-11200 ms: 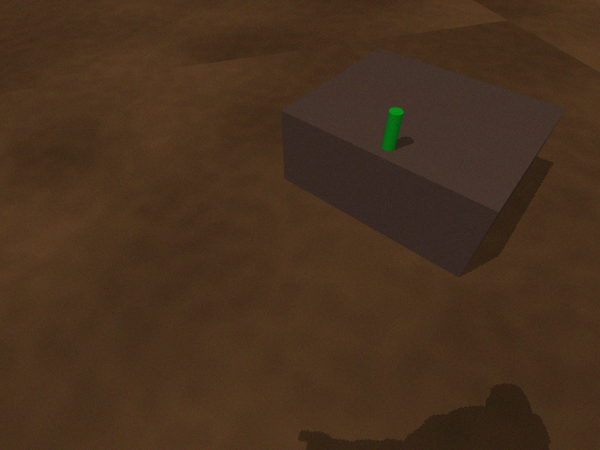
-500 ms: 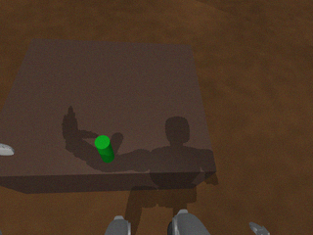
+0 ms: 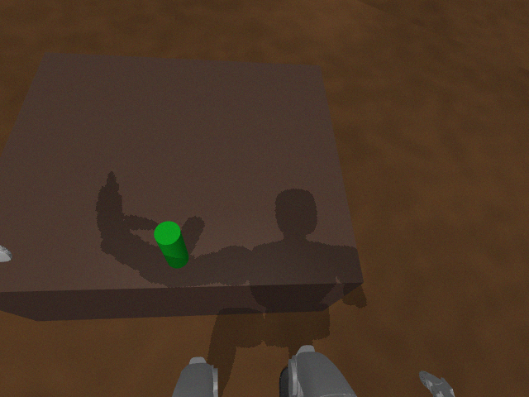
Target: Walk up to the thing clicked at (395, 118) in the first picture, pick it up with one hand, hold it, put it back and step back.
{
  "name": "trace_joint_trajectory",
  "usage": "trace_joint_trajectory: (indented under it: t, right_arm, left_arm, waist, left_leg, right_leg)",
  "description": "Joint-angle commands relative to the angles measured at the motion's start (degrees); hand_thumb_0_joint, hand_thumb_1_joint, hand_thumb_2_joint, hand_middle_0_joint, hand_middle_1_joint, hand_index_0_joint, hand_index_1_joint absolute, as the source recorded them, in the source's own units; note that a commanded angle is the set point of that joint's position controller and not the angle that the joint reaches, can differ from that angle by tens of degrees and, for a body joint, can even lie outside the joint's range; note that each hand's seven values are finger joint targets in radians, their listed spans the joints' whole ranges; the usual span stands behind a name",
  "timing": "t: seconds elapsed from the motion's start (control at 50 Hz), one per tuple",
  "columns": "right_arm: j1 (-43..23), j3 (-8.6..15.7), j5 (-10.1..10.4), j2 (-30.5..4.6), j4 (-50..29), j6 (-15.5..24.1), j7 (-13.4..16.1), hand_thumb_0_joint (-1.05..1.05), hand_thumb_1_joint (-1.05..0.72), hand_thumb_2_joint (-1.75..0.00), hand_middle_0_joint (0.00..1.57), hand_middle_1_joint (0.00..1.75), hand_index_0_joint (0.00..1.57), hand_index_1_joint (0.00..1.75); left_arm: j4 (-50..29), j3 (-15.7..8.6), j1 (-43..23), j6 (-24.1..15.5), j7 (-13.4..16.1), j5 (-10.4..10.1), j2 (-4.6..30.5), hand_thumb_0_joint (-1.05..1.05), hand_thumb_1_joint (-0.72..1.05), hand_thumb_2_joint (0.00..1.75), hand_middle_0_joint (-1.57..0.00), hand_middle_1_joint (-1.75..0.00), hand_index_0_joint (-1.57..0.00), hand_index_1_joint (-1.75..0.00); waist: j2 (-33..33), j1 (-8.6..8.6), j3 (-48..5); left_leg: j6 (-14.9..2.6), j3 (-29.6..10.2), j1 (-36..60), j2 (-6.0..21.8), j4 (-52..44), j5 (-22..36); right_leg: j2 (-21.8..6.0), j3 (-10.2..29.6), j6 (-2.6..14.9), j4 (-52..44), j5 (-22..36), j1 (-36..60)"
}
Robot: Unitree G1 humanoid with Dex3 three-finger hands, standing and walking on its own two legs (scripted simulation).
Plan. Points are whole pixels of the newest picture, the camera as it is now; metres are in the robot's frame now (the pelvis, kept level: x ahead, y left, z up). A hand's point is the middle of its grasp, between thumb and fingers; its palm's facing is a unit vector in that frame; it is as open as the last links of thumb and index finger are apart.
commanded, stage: go down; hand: left
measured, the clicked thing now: (173, 246) +0.43 +0.17 -0.23
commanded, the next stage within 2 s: none
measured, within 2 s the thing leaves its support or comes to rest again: neither
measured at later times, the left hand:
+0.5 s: hand out of the picture +0.36 +0.37 +0.03, palm faces +0.14 -0.99 -0.06, open 17.0 cm
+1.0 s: hand out of the picture +0.36 +0.37 +0.03, palm faces +0.13 -0.99 -0.05, open 17.0 cm
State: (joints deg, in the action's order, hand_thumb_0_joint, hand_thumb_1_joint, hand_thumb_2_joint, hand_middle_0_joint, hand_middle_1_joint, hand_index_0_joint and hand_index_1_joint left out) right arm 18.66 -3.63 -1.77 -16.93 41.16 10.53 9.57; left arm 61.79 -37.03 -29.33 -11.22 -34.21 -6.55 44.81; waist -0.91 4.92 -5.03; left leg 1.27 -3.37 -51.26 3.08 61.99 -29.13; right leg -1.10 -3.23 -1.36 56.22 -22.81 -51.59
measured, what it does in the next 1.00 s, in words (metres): stands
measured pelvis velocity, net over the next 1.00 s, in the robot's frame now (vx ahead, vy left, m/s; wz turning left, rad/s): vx -0.01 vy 0.00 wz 0.00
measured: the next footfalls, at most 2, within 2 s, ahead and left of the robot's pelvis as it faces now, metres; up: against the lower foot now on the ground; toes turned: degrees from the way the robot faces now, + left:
none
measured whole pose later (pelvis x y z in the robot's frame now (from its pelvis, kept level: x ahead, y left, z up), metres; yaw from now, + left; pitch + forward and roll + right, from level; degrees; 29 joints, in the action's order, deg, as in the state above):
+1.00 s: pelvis -0.01 +0.00 -0.02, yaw +0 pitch +20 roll -4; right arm 15.8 -3.7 -1.7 -16.7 40.8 11.0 9.9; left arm 57.8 -38.9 -27.1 -16.0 -37.9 -11.0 42.8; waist -1.1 4.1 -5.4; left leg 1.2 -4.0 -56.6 2.5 66.8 -30.6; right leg -1.6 -3.5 -1.5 60.9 -24.3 -56.7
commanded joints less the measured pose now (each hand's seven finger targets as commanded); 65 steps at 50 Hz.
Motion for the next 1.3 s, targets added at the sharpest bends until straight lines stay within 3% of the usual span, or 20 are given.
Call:
trace_joint_trajectory:
  t: [0.0,0.14,0.26,0.28,0.36,0.4,0.48,0.5,0.66,0.68,0.74,0.76,0.8,0.9,0.94,1.02,1.04,1.14,1.18,1.28]
  right_arm:
    - [6.04,3.95,0.44,-11.05,-3.46,1.48,1.23,0.00,-0.90,-0.90,0.20,0.30,0.20,0.30]
    - [5.71,4.21,0.63,-11.09,-3.23,1.93,1.15,0.00,-0.90,-0.90,0.20,0.30,0.20,0.30]
    - [4.98,4.15,0.32,-11.39,-3.76,1.85,1.30,0.00,-0.90,-0.90,0.20,0.30,0.20,0.30]
    - [5.44,3.82,0.33,-10.92,-2.69,1.74,1.24,0.00,-0.90,-0.90,0.20,0.30,0.20,0.30]
    - [4.42,4.03,0.29,-11.37,-3.78,1.57,1.38,0.00,-0.90,-0.90,0.20,0.30,0.20,0.30]
    - [4.42,4.02,0.30,-11.09,-3.71,1.56,1.30,0.00,-0.90,-0.90,0.20,0.30,0.20,0.30]
    - [3.93,3.97,0.32,-11.04,-4.06,1.74,1.27,0.00,-0.91,-0.90,0.20,0.30,0.20,0.30]
    - [4.39,3.98,0.45,-10.80,-3.17,1.66,1.24,0.00,-0.91,-0.90,0.20,0.30,0.20,0.30]
    - [3.09,4.38,0.66,-11.25,-4.48,1.88,1.39,0.00,-0.91,-0.90,0.20,0.30,0.20,0.30]
    - [3.89,3.95,0.74,-10.72,-3.05,1.72,1.35,0.00,-0.91,-0.90,0.20,0.30,0.20,0.30]
    - [3.02,4.33,0.51,-11.50,-3.91,1.95,1.43,0.00,-0.91,-0.90,0.20,0.30,0.20,0.30]
    - [4.01,3.76,0.49,-10.82,-2.36,1.73,1.38,0.00,-0.91,-0.90,0.20,0.30,0.20,0.30]
    - [3.23,3.72,0.25,-11.17,-3.26,1.78,1.47,0.00,-0.91,-0.90,0.20,0.30,0.20,0.30]
    - [2.65,4.19,0.44,-11.19,-3.90,2.02,1.37,0.00,-0.91,-0.90,0.20,0.30,0.20,0.30]
    - [2.06,4.21,0.50,-11.65,-4.98,2.24,1.44,0.00,-0.91,-0.90,0.20,0.30,0.20,0.30]
    - [3.84,3.89,0.53,-11.08,-3.18,2.13,1.50,0.00,-0.92,-0.90,0.20,0.30,0.20,0.30]
    - [2.37,3.99,0.60,-11.60,-5.04,2.40,1.67,0.00,-0.91,-0.90,0.20,0.30,0.20,0.30]
    - [2.89,3.43,0.49,-10.88,-3.84,2.18,1.62,0.00,-0.91,-0.90,0.20,0.30,0.20,0.30]
    - [1.83,3.53,0.64,-11.22,-5.24,2.26,1.65,0.00,-0.91,-0.90,0.20,0.30,0.20,0.30]
    - [2.89,3.46,0.64,-10.88,-3.52,2.06,1.52,0.00,-0.92,-0.91,0.20,0.30,0.20,0.30]
  left_arm:
    - [-12.12,-4.37,-14.27,-3.70,0.18,-2.19,24.26,0.00,-0.41,0.05,-0.07,-0.03,-0.05,-0.04]
    - [-11.67,-2.07,-13.61,-4.10,-0.97,-3.64,19.50,0.00,-0.42,0.04,-0.06,-0.03,-0.04,-0.04]
    - [-14.03,-4.51,-14.68,-5.46,-1.28,-3.94,22.54,0.00,-0.40,0.05,-0.06,-0.02,-0.04,-0.03]
    - [-11.13,-3.48,-12.71,-5.34,-1.61,-4.26,20.29,0.00,-0.43,0.04,-0.06,-0.02,-0.04,-0.03]
    - [-13.40,-5.86,-12.25,-5.94,-1.69,-4.11,23.74,0.00,-0.41,0.05,-0.06,-0.02,-0.04,-0.03]
    - [-13.29,-4.39,-11.44,-5.92,-1.79,-4.25,20.96,0.00,-0.41,0.05,-0.06,-0.02,-0.04,-0.03]
    - [-13.88,-5.80,-11.69,-6.22,-1.91,-5.01,21.87,0.00,-0.43,0.04,-0.06,-0.02,-0.04,-0.03]
    - [-11.71,-4.12,-10.27,-6.03,-2.31,-5.22,18.74,0.00,-0.44,0.04,-0.06,-0.02,-0.04,-0.03]
    - [-16.98,-5.95,-11.99,-7.28,-2.39,-5.83,21.70,0.00,-0.42,0.03,-0.06,-0.02,-0.04,-0.03]
    - [-12.01,-3.46,-9.66,-6.83,-2.86,-6.06,17.61,0.00,-0.41,0.04,-0.06,-0.03,-0.04,-0.03]
    - [-17.05,-6.59,-12.74,-8.07,-2.43,-5.98,22.50,0.00,-0.40,0.04,-0.06,-0.02,-0.04,-0.02]
    - [-12.99,-4.64,-10.77,-7.79,-2.75,-6.23,19.13,0.00,-0.40,0.03,-0.06,-0.02,-0.04,-0.02]
    - [-14.22,-6.67,-10.70,-8.13,-2.77,-6.36,21.19,0.00,-0.40,0.04,-0.06,-0.02,-0.04,-0.03]
    - [-15.38,-3.83,-11.98,-7.97,-3.70,-6.37,17.96,0.00,-0.40,0.03,-0.06,-0.01,-0.04,-0.02]
    - [-17.00,-6.03,-12.72,-8.07,-3.41,-6.64,20.69,0.00,-0.40,0.02,-0.06,-0.01,-0.04,-0.02]
    - [-15.21,-4.37,-13.10,-7.83,-3.91,-7.43,18.03,0.00,-0.41,0.02,-0.06,-0.01,-0.04,-0.02]
    - [-17.22,-6.36,-13.99,-8.05,-3.58,-7.35,20.92,0.00,-0.39,0.02,-0.06,-0.01,-0.04,-0.02]
    - [-12.99,-5.32,-9.29,-7.55,-4.00,-7.40,18.05,0.00,-0.39,0.03,-0.06,-0.02,-0.04,-0.02]
    - [-14.29,-7.47,-9.31,-7.80,-3.77,-7.25,21.37,0.00,-0.39,0.03,-0.06,-0.01,-0.04,-0.02]
    - [-14.95,-7.08,-9.49,-8.83,-4.59,-8.24,19.78,0.00,-0.39,0.02,-0.06,-0.01,-0.04,-0.02]
  waist:
    - [10.76,-2.25,-22.40]
    - [10.73,-1.13,-21.28]
    - [10.63,-1.78,-23.44]
    - [9.92,-1.74,-22.90]
    - [11.56,-2.64,-24.65]
    - [11.03,-2.45,-23.73]
    - [11.13,-2.53,-23.88]
    - [9.98,-1.78,-23.00]
    - [11.15,-2.59,-23.87]
    - [10.57,-1.81,-22.14]
    - [12.05,-2.61,-24.09]
    - [11.25,-2.13,-23.33]
    - [10.53,-2.39,-24.19]
    - [12.85,-2.25,-22.47]
    - [12.12,-2.33,-24.10]
    - [10.49,-1.36,-24.09]
    - [10.21,-2.05,-25.09]
    - [9.58,-2.41,-24.13]
    - [10.59,-3.39,-23.93]
    - [10.63,-2.81,-24.60]
  left_leg:
    - [-1.25,1.14,12.71,-2.30,-8.29,20.89]
    - [-0.84,0.33,13.58,-1.92,-8.25,18.95]
    - [-0.91,0.32,13.99,-2.12,-6.85,21.40]
    - [-0.93,0.33,12.88,-2.20,-6.72,21.50]
    - [-0.89,0.45,13.65,-2.41,-6.21,22.97]
    - [-0.85,0.59,13.05,-2.40,-6.42,22.35]
    - [-0.93,0.45,12.21,-2.37,-5.76,22.04]
    - [-0.94,0.27,12.54,-2.16,-5.65,22.26]
    - [-0.88,0.38,11.84,-2.44,-6.25,18.50]
    - [-0.71,0.22,11.55,-2.35,-6.17,18.43]
    - [-0.62,-0.30,13.52,-2.12,-5.57,20.48]
    - [-0.53,-0.34,12.87,-2.22,-5.21,21.29]
    - [-0.80,-0.18,11.66,-2.39,-4.69,22.74]
    - [-0.32,-0.44,12.67,-2.18,-5.80,18.65]
    - [-0.46,-0.56,12.27,-2.11,-6.07,17.05]
    - [-0.55,-0.70,11.96,-2.11,-5.26,18.30]
    - [-0.76,-0.44,11.28,-2.34,-5.17,18.26]
    - [-0.94,0.20,9.49,-2.71,-4.18,20.40]
    - [-0.88,0.42,8.76,-2.87,-4.41,19.84]
    - [-0.75,-0.01,10.85,-2.62,-3.92,21.55]
  right_leg:
    - [1.14,0.80,2.67,-5.55,12.60,13.21]
    - [1.47,0.15,2.88,-4.91,10.41,9.33]
    - [1.29,0.16,2.88,-3.94,11.90,9.66]
    - [1.28,0.05,2.84,-3.79,12.12,9.80]
    - [1.12,0.31,2.83,-3.28,13.01,10.04]
    - [1.11,0.43,2.88,-3.22,12.75,9.96]
    - [1.11,0.45,2.78,-2.89,12.41,9.84]
    - [1.25,0.19,2.80,-2.76,12.40,8.27]
    - [1.21,0.54,2.82,-2.76,10.16,8.80]
    - [1.35,0.13,2.87,-2.51,9.90,7.50]
    - [1.32,-0.01,3.03,-1.79,9.98,6.22]
    - [1.41,-0.27,3.05,-1.68,10.53,5.86]
    - [1.09,0.01,2.92,-1.38,12.15,7.64]
    - [1.40,-0.11,3.19,-1.25,8.71,4.02]
    - [1.36,-0.20,3.07,-1.34,7.93,5.35]
    - [1.46,-0.30,2.92,-1.18,8.74,4.88]
    - [1.28,0.01,2.87,-1.23,9.09,6.62]
    - [1.10,0.29,2.75,-1.08,11.18,7.46]
    - [1.05,0.53,2.81,-0.90,10.90,8.22]
    - [1.19,0.21,2.89,-0.56,11.44,6.31]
